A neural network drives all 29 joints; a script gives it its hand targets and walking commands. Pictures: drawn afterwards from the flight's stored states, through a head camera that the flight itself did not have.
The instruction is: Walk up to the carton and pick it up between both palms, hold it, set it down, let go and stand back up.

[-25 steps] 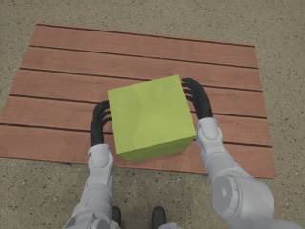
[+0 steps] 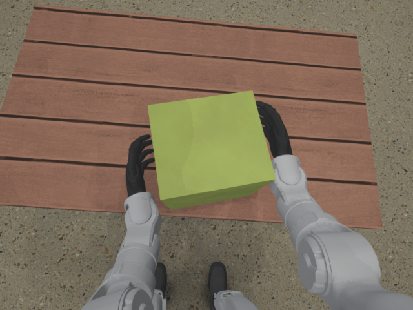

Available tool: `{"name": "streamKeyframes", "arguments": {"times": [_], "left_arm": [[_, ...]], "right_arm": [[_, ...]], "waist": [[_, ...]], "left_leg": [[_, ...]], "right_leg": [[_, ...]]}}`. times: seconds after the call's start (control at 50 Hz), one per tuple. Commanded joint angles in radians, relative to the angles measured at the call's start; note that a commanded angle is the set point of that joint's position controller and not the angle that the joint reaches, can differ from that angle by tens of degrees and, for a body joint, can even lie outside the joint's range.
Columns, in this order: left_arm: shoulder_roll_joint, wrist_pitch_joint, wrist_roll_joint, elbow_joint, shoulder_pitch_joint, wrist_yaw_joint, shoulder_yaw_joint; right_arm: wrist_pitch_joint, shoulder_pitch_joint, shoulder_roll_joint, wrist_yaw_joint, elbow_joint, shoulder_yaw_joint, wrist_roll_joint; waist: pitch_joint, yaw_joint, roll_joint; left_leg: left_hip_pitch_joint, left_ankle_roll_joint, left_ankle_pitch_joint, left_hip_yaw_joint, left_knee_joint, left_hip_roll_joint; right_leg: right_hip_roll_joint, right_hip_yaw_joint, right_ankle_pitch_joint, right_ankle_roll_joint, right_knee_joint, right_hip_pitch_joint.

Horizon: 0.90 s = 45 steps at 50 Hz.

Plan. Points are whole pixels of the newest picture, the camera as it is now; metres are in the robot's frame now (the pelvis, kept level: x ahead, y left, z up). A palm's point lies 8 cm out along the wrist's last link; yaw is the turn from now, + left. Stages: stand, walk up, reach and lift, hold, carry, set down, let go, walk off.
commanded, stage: set down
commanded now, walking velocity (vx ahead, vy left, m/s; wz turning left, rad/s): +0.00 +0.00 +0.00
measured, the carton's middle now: (206, 158) +0.40 +0.02 -0.10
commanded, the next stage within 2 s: none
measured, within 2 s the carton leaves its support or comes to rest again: neither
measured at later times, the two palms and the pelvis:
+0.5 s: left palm (139, 188) +0.33 +0.14 -0.09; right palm (281, 155) +0.41 -0.12 -0.06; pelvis -0.03 +0.00 -0.01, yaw +0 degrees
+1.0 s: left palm (137, 206) +0.30 +0.14 -0.08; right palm (314, 192) +0.34 -0.19 -0.07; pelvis -0.05 +0.00 -0.01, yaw +0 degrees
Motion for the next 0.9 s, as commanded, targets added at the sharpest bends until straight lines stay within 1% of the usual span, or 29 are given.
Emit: {"name": "streamKeyframes", "arguments": {"times": [0.0,0.06,0.14,0.16,0.18,0.2,0.24,0.28,0.3,0.32,0.34,0.36,0.38,0.4,0.44,0.46,0.48,0.5,0.54,0.58,0.6,0.64,0.66,0.7,0.72,0.78,0.84,0.86,0.88], "left_arm": [[0.037,-0.045,-0.061,-0.01,-0.29,0.0,-0.139],[0.042,-0.051,-0.101,-0.014,-0.234,-0.003,-0.172],[0.08,-0.057,-0.073,0.026,-0.32,0.014,-0.093],[0.033,-0.046,-0.089,-0.009,-0.271,0.005,-0.136],[0.033,-0.057,-0.104,-0.029,-0.313,0.013,-0.161],[0.033,-0.044,-0.11,0.006,-0.295,0.011,-0.151],[0.044,-0.042,-0.117,-0.043,-0.337,0.018,-0.155],[0.015,-0.019,-0.11,-0.061,-0.238,0.014,-0.177],[0.011,-0.014,-0.1,-0.108,-0.184,0.021,-0.166],[0.058,-0.025,-0.119,-0.09,-0.302,0.03,-0.148],[0.054,-0.015,-0.11,-0.045,-0.267,0.021,-0.14],[0.042,-0.006,-0.117,-0.068,-0.216,0.018,-0.151],[0.058,-0.011,-0.106,-0.035,-0.207,0.02,-0.131],[0.031,0.009,-0.101,-0.074,-0.085,0.008,-0.158],[0.091,0.005,-0.101,0.046,-0.191,-0.002,-0.118],[0.086,-0.004,-0.099,-0.006,-0.256,0.007,-0.124],[0.119,-0.016,-0.11,-0.006,-0.242,0.01,-0.119],[0.073,-0.017,-0.111,-0.069,-0.148,0.01,-0.158],[0.091,-0.028,-0.127,-0.045,-0.125,0.001,-0.157],[0.109,-0.024,-0.12,-0.029,-0.168,0.01,-0.145],[0.081,-0.021,-0.148,-0.048,-0.108,0.009,-0.2],[0.105,-0.016,-0.157,-0.059,-0.134,0.012,-0.189],[0.116,-0.016,-0.165,-0.057,-0.168,0.023,-0.187],[0.085,-0.012,-0.176,-0.096,-0.021,0.02,-0.224],[0.141,-0.021,-0.181,-0.038,-0.146,0.025,-0.181],[0.102,-0.011,-0.204,-0.108,-0.01,0.014,-0.245],[0.137,-0.016,-0.211,-0.058,-0.07,0.012,-0.243],[0.111,-0.018,-0.224,-0.131,0.0,0.011,-0.271],[0.117,-0.006,-0.207,-0.094,0.019,0.014,-0.259]], "right_arm": [[-0.014,-0.313,-0.087,0.019,-0.047,0.099,0.042],[-0.021,-0.269,-0.115,0.017,-0.018,0.128,0.07],[-0.015,-0.334,-0.122,0.015,-0.003,0.147,0.117],[-0.002,-0.311,-0.14,0.02,0.029,0.147,0.123],[-0.007,-0.329,-0.132,0.018,0.014,0.126,0.11],[-0.003,-0.349,-0.162,0.01,0.021,0.141,0.13],[0.003,-0.377,-0.166,0.017,0.001,0.122,0.113],[0.008,-0.296,-0.212,0.017,0.055,0.093,0.117],[-0.005,-0.249,-0.23,0.019,0.039,0.103,0.132],[-0.004,-0.366,-0.228,0.02,0.017,0.095,0.128],[0.0,-0.352,-0.204,0.017,0.0,0.13,0.145],[0.009,-0.302,-0.226,0.015,0.017,0.126,0.145],[0.015,-0.277,-0.212,0.023,0.03,0.157,0.164],[0.012,-0.167,-0.236,0.017,0.022,0.142,0.158],[0.022,-0.266,-0.202,0.011,0.063,0.162,0.162],[0.02,-0.316,-0.218,0.014,0.054,0.162,0.17],[0.009,-0.339,-0.229,0.019,-0.048,0.201,0.216],[0.007,-0.215,-0.227,0.019,-0.034,0.184,0.215],[-0.014,-0.203,-0.236,0.01,-0.082,0.192,0.224],[0.001,-0.225,-0.275,0.02,-0.006,0.16,0.218],[-0.013,-0.221,-0.299,0.028,-0.053,0.156,0.229],[-0.009,-0.239,-0.326,0.032,-0.066,0.15,0.243],[-0.006,-0.276,-0.322,0.041,-0.106,0.172,0.278],[-0.002,-0.119,-0.341,0.054,-0.077,0.198,0.294],[0.005,-0.238,-0.316,0.058,-0.108,0.229,0.31],[0.012,-0.089,-0.341,0.075,-0.116,0.257,0.362],[0.005,-0.155,-0.36,0.095,-0.126,0.244,0.382],[-0.003,-0.066,-0.38,0.097,-0.131,0.247,0.388],[-0.001,-0.061,-0.382,0.101,-0.113,0.245,0.387]], "waist": [[-0.948,0.167,0.053],[-0.96,0.142,0.05],[-0.996,0.207,0.037],[-0.986,0.171,0.061],[-1.014,0.17,0.082],[-0.989,0.175,0.038],[-1.035,0.172,0.079],[-0.978,0.111,0.087],[-1.028,0.129,0.12],[-1.045,0.162,0.11],[-1.006,0.191,0.098],[-0.976,0.151,0.07],[-0.954,0.181,0.072],[-0.933,0.119,0.057],[-0.834,0.159,0.027],[-0.91,0.158,0.064],[-0.954,0.216,0.031],[-0.961,0.157,0.061],[-0.917,0.149,-0.018],[-0.882,0.145,0.05],[-0.922,0.131,0.071],[-0.906,0.147,0.047],[-0.922,0.187,0.059],[-0.868,0.143,0.016],[-0.867,0.2,-0.005],[-0.855,0.152,-0.004],[-0.84,0.177,0.033],[-0.849,0.147,0.004],[-0.796,0.156,0.014]], "left_leg": [[-0.039,0.006,0.433,0.121,0.158,-0.102],[-0.025,0.006,0.453,0.091,0.145,-0.095],[0.028,-0.005,0.469,0.104,0.188,-0.088],[0.102,-0.008,0.502,0.094,0.208,-0.079],[0.103,-0.019,0.503,0.081,0.208,-0.082],[0.127,-0.019,0.505,0.083,0.224,-0.073],[0.188,-0.023,0.576,0.08,0.228,-0.071],[0.282,-0.026,0.588,0.062,0.237,-0.057],[0.323,-0.027,0.682,0.067,0.237,-0.059],[0.357,-0.032,0.666,0.051,0.263,-0.059],[0.309,-0.025,0.584,0.076,0.234,-0.075],[0.272,-0.022,0.566,0.074,0.233,-0.073],[0.189,-0.02,0.518,0.08,0.217,-0.08],[0.207,-0.018,0.551,0.07,0.207,-0.075],[0.114,-0.006,0.432,0.07,0.169,-0.089],[0.17,-0.015,0.44,0.079,0.192,-0.083],[0.167,-0.016,0.439,0.082,0.213,-0.083],[0.168,-0.022,0.459,0.079,0.198,-0.085],[0.089,-0.004,0.4,0.075,0.154,-0.093],[0.226,-0.017,0.387,0.058,0.171,-0.078],[0.291,-0.029,0.458,0.053,0.184,-0.064],[0.31,-0.027,0.405,0.061,0.193,-0.064],[0.274,-0.027,0.392,0.073,0.196,-0.071],[0.281,-0.017,0.358,0.048,0.173,-0.059],[0.219,-0.016,0.299,0.065,0.171,-0.073],[0.221,-0.004,0.299,0.047,0.153,-0.071],[0.258,-0.015,0.264,0.056,0.133,-0.071],[0.288,-0.012,0.271,0.042,0.132,-0.059],[0.306,-0.006,0.25,0.043,0.126,-0.059]], "right_leg": [[-0.039,0.049,0.817,0.059,0.214,0.677],[-0.028,0.044,0.843,0.059,0.234,0.67],[-0.019,0.074,0.674,0.056,0.198,0.589],[0.007,0.058,0.674,0.044,0.205,0.544],[0.003,0.057,0.625,0.039,0.202,0.507],[0.014,0.051,0.6,0.042,0.202,0.485],[0.015,0.037,0.604,0.037,0.197,0.408],[0.032,0.017,0.59,0.03,0.189,0.347],[0.033,0.015,0.667,0.018,0.18,0.333],[0.037,0.017,0.486,0.028,0.168,0.213],[0.014,0.033,0.526,0.016,0.141,0.307],[0.01,0.042,0.59,0.023,0.166,0.375],[0.009,0.059,0.561,0.023,0.168,0.438],[0.017,0.049,0.684,0.029,0.184,0.517],[-0.004,0.064,0.595,0.056,0.191,0.515],[0.01,0.066,0.525,0.049,0.182,0.498],[0.004,0.082,0.504,0.05,0.171,0.531],[0.006,0.087,0.581,0.046,0.168,0.591],[-0.009,0.11,0.595,0.066,0.163,0.679],[0.025,0.065,0.414,0.054,0.143,0.513],[0.037,0.048,0.453,0.041,0.143,0.484],[0.041,0.049,0.319,0.039,0.123,0.439],[0.033,0.058,0.287,0.031,0.113,0.439],[0.035,0.068,0.316,0.033,0.114,0.491],[0.02,0.1,0.227,0.052,0.113,0.482],[0.019,0.111,0.27,0.043,0.12,0.561],[0.022,0.086,0.178,0.046,0.106,0.495],[0.03,0.087,0.163,0.043,0.099,0.509],[0.028,0.085,0.151,0.043,0.089,0.483]]}}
